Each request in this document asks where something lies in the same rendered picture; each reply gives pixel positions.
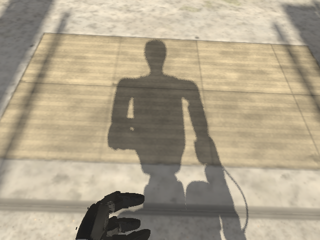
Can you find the left robot hand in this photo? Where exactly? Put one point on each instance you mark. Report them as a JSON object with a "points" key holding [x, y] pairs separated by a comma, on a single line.
{"points": [[96, 224]]}

